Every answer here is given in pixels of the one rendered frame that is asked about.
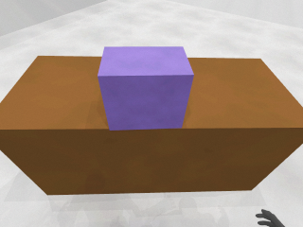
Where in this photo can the right robot hand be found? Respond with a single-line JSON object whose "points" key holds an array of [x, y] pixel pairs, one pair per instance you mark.
{"points": [[274, 222]]}

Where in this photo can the carton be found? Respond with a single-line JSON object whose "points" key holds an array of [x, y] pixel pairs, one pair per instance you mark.
{"points": [[145, 87]]}

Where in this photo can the pedestal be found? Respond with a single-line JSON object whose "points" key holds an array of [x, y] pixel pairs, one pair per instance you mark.
{"points": [[240, 124]]}

